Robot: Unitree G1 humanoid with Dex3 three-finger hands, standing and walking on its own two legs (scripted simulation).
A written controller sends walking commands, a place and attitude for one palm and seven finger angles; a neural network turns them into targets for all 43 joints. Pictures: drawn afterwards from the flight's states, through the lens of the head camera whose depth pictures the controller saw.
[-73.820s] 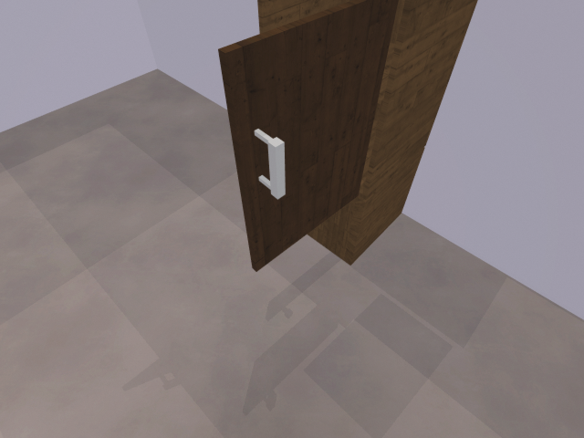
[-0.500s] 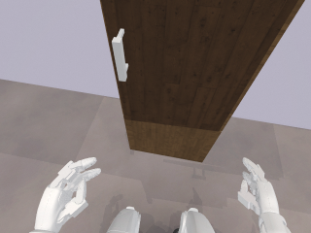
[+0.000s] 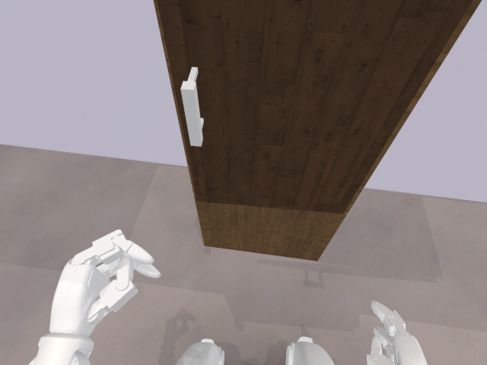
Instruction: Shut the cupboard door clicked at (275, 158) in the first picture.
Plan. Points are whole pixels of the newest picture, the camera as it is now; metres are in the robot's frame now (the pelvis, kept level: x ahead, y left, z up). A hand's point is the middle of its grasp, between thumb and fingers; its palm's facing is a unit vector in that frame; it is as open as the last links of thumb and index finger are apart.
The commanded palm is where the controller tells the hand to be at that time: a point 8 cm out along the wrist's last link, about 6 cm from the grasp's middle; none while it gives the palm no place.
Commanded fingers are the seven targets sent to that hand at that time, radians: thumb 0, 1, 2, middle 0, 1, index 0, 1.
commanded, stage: raise the hand and make a fist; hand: left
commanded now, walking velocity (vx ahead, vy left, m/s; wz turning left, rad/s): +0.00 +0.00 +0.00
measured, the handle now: (195, 108) +0.52 +0.13 +0.11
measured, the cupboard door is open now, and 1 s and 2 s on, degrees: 3 3 3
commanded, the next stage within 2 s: bring the fist close to the handle in 0.94 s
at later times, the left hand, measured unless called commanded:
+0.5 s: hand (141, 256) +0.25 +0.16 +0.10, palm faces -0.03 -1.00 -0.07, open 3.1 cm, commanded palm +0.22 +0.21 +0.11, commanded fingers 0.00 0.90 0.90 -1.30 -1.50 -1.30 -1.50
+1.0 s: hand (139, 262) +0.23 +0.15 +0.11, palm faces -0.02 -1.00 -0.05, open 3.1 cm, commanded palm +0.21 +0.21 +0.11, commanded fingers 0.00 0.90 0.90 -1.30 -1.50 -1.30 -1.50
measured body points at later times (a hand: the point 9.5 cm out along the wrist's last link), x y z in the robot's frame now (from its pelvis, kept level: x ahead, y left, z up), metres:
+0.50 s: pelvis +0.02 -0.03 +0.03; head +0.07 -0.03 +0.47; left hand +0.24 +0.21 +0.11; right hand +0.20 -0.25 -0.05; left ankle +0.00 +0.10 -0.66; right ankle +0.05 -0.14 -0.66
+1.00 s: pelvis +0.01 -0.03 +0.03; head +0.04 -0.04 +0.48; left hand +0.23 +0.21 +0.12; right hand +0.18 -0.27 -0.04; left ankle +0.00 +0.10 -0.66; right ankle +0.05 -0.14 -0.66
